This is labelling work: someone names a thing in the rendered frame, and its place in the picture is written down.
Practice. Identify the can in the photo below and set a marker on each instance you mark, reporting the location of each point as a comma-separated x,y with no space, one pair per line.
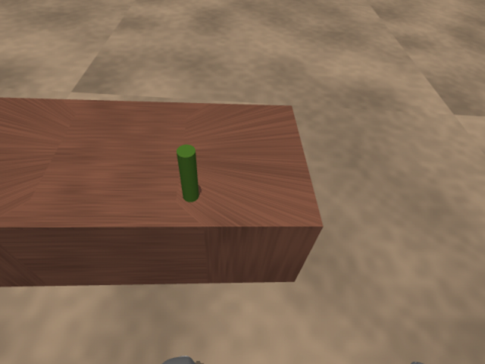
186,156

